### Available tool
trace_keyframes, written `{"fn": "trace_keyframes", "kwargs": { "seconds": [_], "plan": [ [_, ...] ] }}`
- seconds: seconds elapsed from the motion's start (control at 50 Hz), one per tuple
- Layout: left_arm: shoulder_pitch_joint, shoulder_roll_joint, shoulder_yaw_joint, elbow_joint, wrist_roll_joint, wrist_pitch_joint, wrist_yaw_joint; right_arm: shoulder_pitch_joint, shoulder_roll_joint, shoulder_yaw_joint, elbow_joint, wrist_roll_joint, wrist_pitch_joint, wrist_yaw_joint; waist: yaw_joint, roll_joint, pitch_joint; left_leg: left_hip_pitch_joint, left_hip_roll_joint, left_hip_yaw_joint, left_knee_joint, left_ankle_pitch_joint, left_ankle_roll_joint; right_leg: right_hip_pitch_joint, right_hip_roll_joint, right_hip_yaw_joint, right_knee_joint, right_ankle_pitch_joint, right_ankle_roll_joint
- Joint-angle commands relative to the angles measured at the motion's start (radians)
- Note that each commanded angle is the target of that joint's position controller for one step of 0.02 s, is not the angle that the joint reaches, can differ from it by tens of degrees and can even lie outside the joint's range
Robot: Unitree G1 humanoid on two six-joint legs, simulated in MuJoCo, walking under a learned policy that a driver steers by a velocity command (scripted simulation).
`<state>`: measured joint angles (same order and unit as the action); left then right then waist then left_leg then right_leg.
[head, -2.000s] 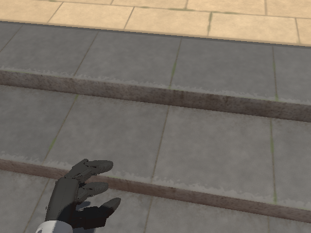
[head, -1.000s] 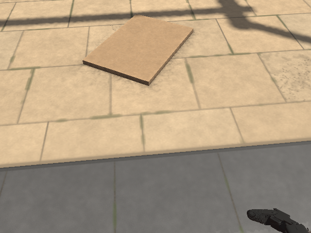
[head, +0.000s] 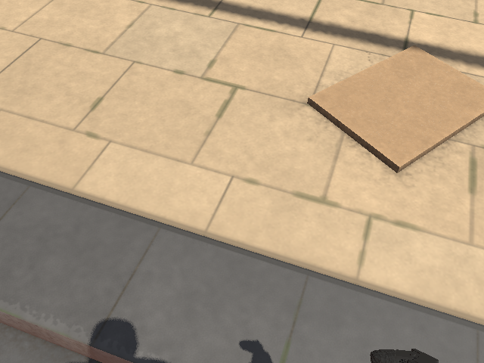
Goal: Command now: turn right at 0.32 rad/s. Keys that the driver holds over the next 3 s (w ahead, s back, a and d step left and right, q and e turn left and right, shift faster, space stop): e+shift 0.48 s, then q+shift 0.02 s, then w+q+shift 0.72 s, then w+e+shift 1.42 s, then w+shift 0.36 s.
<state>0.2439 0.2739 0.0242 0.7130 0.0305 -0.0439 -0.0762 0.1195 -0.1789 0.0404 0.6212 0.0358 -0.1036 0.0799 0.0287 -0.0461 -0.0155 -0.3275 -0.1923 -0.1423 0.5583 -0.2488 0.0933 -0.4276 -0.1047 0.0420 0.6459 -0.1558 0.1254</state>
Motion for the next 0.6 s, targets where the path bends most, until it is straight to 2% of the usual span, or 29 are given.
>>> {"fn": "trace_keyframes", "kwargs": {
  "seconds": [0.02, 0.04, 0.06, 0.08, 0.1, 0.12, 0.14, 0.16, 0.18, 0.2, 0.22, 0.24, 0.28, 0.3, 0.32, 0.34, 0.36, 0.38, 0.4, 0.42, 0.44, 0.46, 0.48, 0.5, 0.52, 0.54, 0.56, 0.58, 0.6],
  "plan": [
    [-0.186, 0.133, 0.023, -0.166, -0.013, -0.064, 0.017, 0.132, -0.285, -0.106, -0.005, -0.008, -0.001, -0.007, -0.114, 0.134, -0.088, 0.238, 0.338, -0.307, -0.141, 0.111, 0.045, -0.065, 0.002, 0.018, -0.052, 0.167, -0.11],
    [-0.228, 0.167, 0.028, -0.183, -0.019, -0.08, 0.041, 0.195, -0.311, -0.124, -0.003, -0.016, -0.009, -0.038, -0.155, 0.102, -0.121, 0.348, 0.354, -0.299, -0.103, 0.298, 0.107, -0.143, 0.009, 0.034, -0.006, 0.22, -0.158],
    [-0.199, 0.148, 0.022, -0.175, -0.019, -0.094, 0.058, 0.191, -0.314, -0.131, -0.006, -0.025, -0.014, -0.061, -0.143, 0.106, -0.135, 0.403, 0.387, -0.267, -0.08, 0.446, 0.175, -0.196, 0.019, 0.038, 0.023, 0.198, -0.167],
    [-0.145, 0.115, 0.015, -0.155, -0.018, -0.101, 0.065, 0.169, -0.297, -0.133, -0.015, -0.04, -0.016, -0.08, -0.122, 0.122, -0.121, 0.396, 0.443, -0.263, -0.092, 0.579, 0.247, -0.212, 0.032, 0.029, 0.063, 0.071, -0.159],
    [-0.102, 0.096, 0.014, -0.138, -0.009, -0.099, 0.069, 0.133, -0.281, -0.135, -0.014, -0.062, -0.019, -0.096, -0.108, 0.186, -0.086, 0.345, 0.521, -0.287, -0.145, 0.625, 0.309, -0.221, 0.041, 0.014, 0.215, -0.198, -0.136],
    [-0.088, 0.115, 0.026, -0.127, 0.001, -0.091, 0.068, 0.116, -0.258, -0.135, -0.02, -0.069, -0.027, -0.118, -0.115, 0.16, -0.059, 0.299, 0.561, -0.294, -0.191, 0.599, 0.332, -0.228, 0.035, 0.018, 0.372, -0.379, -0.118],
    [-0.08, 0.126, 0.033, -0.119, 0.006, -0.078, 0.065, 0.079, -0.229, -0.131, -0.021, -0.066, -0.037, -0.13, -0.096, 0.145, -0.041, 0.265, 0.562, -0.259, -0.23, 0.553, 0.31, -0.226, 0.019, 0.03, 0.469, -0.422, -0.103],
    [-0.078, 0.123, 0.032, -0.12, 0.012, -0.064, 0.062, 0.033, -0.196, -0.121, -0.031, -0.066, -0.043, -0.137, -0.072, 0.131, -0.041, 0.247, 0.537, -0.201, -0.246, 0.524, 0.264, -0.206, 0.011, 0.031, 0.486, -0.397, -0.086],
    [-0.093, 0.09, 0.025, -0.127, 0.021, -0.053, 0.057, -0.008, -0.177, -0.112, -0.039, -0.066, -0.047, -0.142, -0.056, 0.111, -0.045, 0.253, 0.494, -0.125, -0.253, 0.521, 0.216, -0.187, 0.011, 0.012, 0.421, -0.351, -0.076],
    [-0.106, 0.045, 0.011, -0.132, 0.031, -0.044, 0.044, -0.036, -0.195, -0.115, -0.045, -0.069, -0.048, -0.15, -0.047, 0.104, -0.049, 0.25, 0.443, -0.048, -0.253, 0.514, 0.165, -0.137, 0.016, -0.024, 0.311, -0.297, -0.072],
    [-0.122, 0.008, -0.002, -0.133, 0.033, -0.036, 0.023, -0.041, -0.232, -0.125, -0.048, -0.072, -0.043, -0.152, -0.057, 0.114, -0.05, 0.237, 0.404, 0.019, -0.257, 0.521, 0.132, -0.071, 0.031, -0.06, 0.21, -0.252, -0.077],
    [-0.123, -0.012, -0.009, -0.131, 0.024, -0.03, -0.001, -0.029, -0.272, -0.139, -0.046, -0.077, -0.03, -0.154, -0.075, 0.132, -0.05, 0.248, 0.399, 0.048, -0.263, 0.542, 0.124, -0.039, 0.051, -0.093, 0.129, -0.183, -0.081],
    [-0.067, 0.016, -0.002, -0.11, -0.015, -0.034, -0.038, -0.029, -0.334, -0.158, -0.042, -0.092, -0.003, -0.148, -0.07, 0.144, -0.05, 0.27, 0.418, 0.073, -0.224, 0.54, 0.114, 0.049, 0.078, -0.111, -0.039, -0.048, -0.104],
    [-0.02, 0.043, 0.011, -0.092, -0.034, -0.043, -0.045, -0.035, -0.343, -0.158, -0.035, -0.088, 0.012, -0.143, -0.052, 0.13, -0.049, 0.256, 0.42, 0.094, -0.172, 0.515, 0.101, 0.129, 0.111, -0.134, -0.161, 0.065, -0.127],
    [0.0, 0.09, 0.037, -0.086, -0.038, -0.061, -0.036, 0.012, -0.325, -0.149, -0.012, -0.081, 0.013, -0.135, -0.049, 0.13, -0.061, 0.221, 0.397, 0.125, -0.103, 0.459, 0.059, 0.234, 0.16, -0.15, -0.237, 0.159, -0.164],
    [0.037, 0.14, 0.062, -0.089, -0.015, -0.074, -0.013, 0.1, -0.277, -0.134, 0.023, -0.088, 0.01, -0.123, -0.039, 0.086, -0.113, 0.178, 0.342, 0.202, 0.048, 0.402, -0.03, 0.375, 0.153, -0.119, -0.277, 0.339, -0.24],
    [0.14, 0.3, 0.104, -0.105, 0.002, -0.084, 0.027, 0.166, -0.165, -0.1, -0.028, -0.092, 0.007, -0.117, -0.046, -0.131, -0.285, -0.032, 0.211, 0.293, 0.341, 0.009, -0.18, 0.682, -0.145, 0.26, -0.231, 0.966, -0.524],
    [0.184, 0.296, 0.093, -0.109, 0.027, -0.092, 0.022, 0.128, -0.131, -0.08, -0.083, -0.066, -0.001, -0.121, -0.012, -0.13, -0.345, -0.228, 0.093, 0.146, 0.454, -0.518, -0.221, 0.793, -0.361, 0.56, -0.264, 0.966, -0.68],
    [0.163, 0.236, 0.097, -0.072, 0.047, -0.111, 0.021, -0.01, -0.189, -0.098, -0.089, -0.038, 0.011, -0.131, 0.029, -0.034, -0.112, -0.314, 0.159, 0.042, 0.65, -0.481, -0.226, 0.598, -0.283, 0.433, -0.249, 0.767, -0.541],
    [0.087, 0.216, 0.091, -0.078, 0.029, -0.115, 0.013, -0.03, -0.227, -0.11, -0.091, -0.052, 0.018, -0.145, 0.006, -0.083, -0.073, -0.331, 0.175, 0.052, 0.753, -0.414, -0.22, 0.481, -0.19, 0.33, -0.273, 0.63, -0.466],
    [-0.009, 0.168, 0.072, -0.109, 0.008, -0.104, 0.01, 0.042, -0.29, -0.136, -0.055, -0.079, 0.023, -0.148, -0.046, -0.057, -0.073, -0.301, 0.194, 0.047, 0.744, -0.33, -0.206, 0.393, -0.16, 0.307, -0.3, 0.542, -0.44],
    [-0.086, 0.136, 0.055, -0.128, -0.009, -0.095, 0.01, 0.065, -0.275, -0.13, -0.041, -0.107, 0.03, -0.149, -0.09, -0.041, -0.028, -0.239, 0.214, 0.041, 0.69, -0.263, -0.198, 0.263, -0.13, 0.286, -0.34, 0.458, -0.417],
    [-0.122, 0.143, 0.055, -0.15, -0.007, -0.079, 0.015, 0.081, -0.246, -0.119, -0.047, -0.12, 0.036, -0.146, -0.11, -0.045, -0.017, -0.171, 0.205, 0.056, 0.647, -0.214, -0.202, 0.175, -0.094, 0.282, -0.373, 0.357, -0.403],
    [-0.164, 0.145, 0.056, -0.177, -0.005, -0.072, 0.021, 0.121, -0.242, -0.117, -0.029, -0.101, 0.045, -0.137, -0.116, -0.075, -0.04, -0.165, 0.191, 0.083, 0.657, -0.153, -0.209, 0.168, -0.089, 0.262, -0.373, 0.312, -0.406],
    [-0.143, 0.125, 0.052, -0.182, -0.003, -0.065, 0.03, 0.183, -0.241, -0.113, 0.009, -0.093, 0.056, -0.119, -0.098, -0.081, -0.068, -0.157, 0.211, 0.096, 0.658, -0.073, -0.21, 0.163, -0.08, 0.255, -0.411, 0.03, -0.399],
    [-0.102, 0.111, 0.047, -0.172, 0.003, -0.063, 0.038, 0.222, -0.217, -0.105, 0.039, -0.094, 0.067, -0.096, -0.08, -0.112, -0.036, -0.188, 0.22, 0.121, 0.655, -0.039, -0.212, 0.149, -0.076, 0.277, -0.46, -0.257, -0.369],
    [-0.051, 0.112, 0.048, -0.155, 0.01, -0.064, 0.046, 0.23, -0.204, -0.099, 0.063, -0.095, 0.075, -0.07, -0.049, -0.129, 0.005, -0.255, 0.217, 0.15, 0.641, -0.05, -0.217, 0.159, -0.082, 0.297, -0.479, -0.395, -0.337],
    [-0.009, 0.119, 0.05, -0.14, 0.018, -0.063, 0.05, 0.208, -0.199, -0.095, 0.074, -0.093, 0.072, -0.046, -0.016, -0.118, 0.022, -0.323, 0.222, 0.153, 0.615, -0.05, -0.212, 0.196, -0.099, 0.316, -0.466, -0.427, -0.322],
    [0.009, 0.124, 0.05, -0.139, 0.026, -0.064, 0.055, 0.165, -0.194, -0.092, 0.067, -0.088, 0.06, -0.033, 0.006, -0.101, 0.018, -0.386, 0.234, 0.142, 0.587, -0.028, -0.199, 0.245, -0.125, 0.335, -0.445, -0.422, -0.319]
  ]
}}
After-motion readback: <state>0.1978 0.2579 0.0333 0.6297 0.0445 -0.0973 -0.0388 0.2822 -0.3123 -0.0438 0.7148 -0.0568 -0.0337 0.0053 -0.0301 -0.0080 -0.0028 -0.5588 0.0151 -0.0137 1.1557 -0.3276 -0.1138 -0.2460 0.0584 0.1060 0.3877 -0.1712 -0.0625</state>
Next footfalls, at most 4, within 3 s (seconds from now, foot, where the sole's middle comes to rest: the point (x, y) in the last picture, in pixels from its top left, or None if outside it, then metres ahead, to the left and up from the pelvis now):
0.34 right None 0.07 -0.22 -0.77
0.92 left None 0.23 -0.03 -0.76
1.30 right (330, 306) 0.62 -0.21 -0.66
1.70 left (250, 206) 0.95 0.01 -0.66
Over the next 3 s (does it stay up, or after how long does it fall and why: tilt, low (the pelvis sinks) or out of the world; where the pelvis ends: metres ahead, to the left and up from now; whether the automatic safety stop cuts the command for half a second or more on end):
stays up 1.69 -0.67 0.11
